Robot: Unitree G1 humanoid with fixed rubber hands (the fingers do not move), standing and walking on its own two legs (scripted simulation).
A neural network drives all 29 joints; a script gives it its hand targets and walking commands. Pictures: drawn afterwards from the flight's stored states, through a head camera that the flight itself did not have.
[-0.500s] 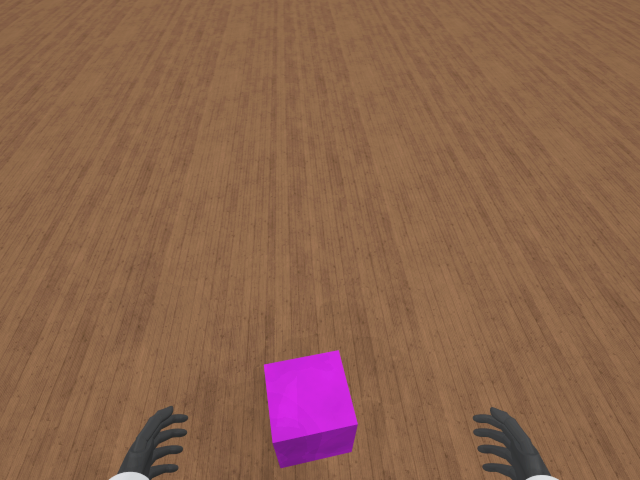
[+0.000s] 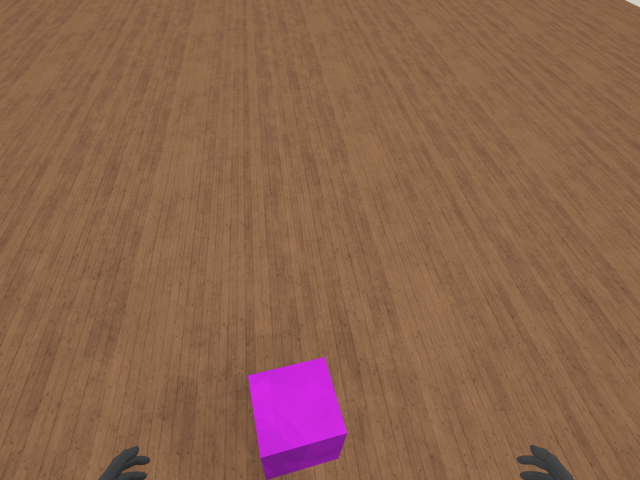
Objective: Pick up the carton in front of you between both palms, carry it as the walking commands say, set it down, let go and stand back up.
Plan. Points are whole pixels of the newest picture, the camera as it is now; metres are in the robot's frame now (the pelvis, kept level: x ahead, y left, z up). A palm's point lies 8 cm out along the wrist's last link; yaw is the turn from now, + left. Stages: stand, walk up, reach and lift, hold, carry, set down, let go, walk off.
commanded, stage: stand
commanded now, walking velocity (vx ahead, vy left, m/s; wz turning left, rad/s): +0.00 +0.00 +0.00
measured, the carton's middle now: (295, 419) +0.41 +0.05 -0.65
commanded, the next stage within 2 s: none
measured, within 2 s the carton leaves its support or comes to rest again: neither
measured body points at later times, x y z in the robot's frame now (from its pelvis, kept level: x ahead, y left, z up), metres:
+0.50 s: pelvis -0.02 +0.00 +0.01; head -0.02 +0.02 +0.46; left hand +0.09 +0.30 -0.12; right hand +0.10 -0.31 -0.09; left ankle +0.00 +0.10 -0.74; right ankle -0.08 -0.14 -0.74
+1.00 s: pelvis -0.03 +0.00 +0.01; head -0.03 +0.02 +0.46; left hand +0.06 +0.31 -0.12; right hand +0.07 -0.32 -0.10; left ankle +0.00 +0.10 -0.74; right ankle -0.08 -0.14 -0.74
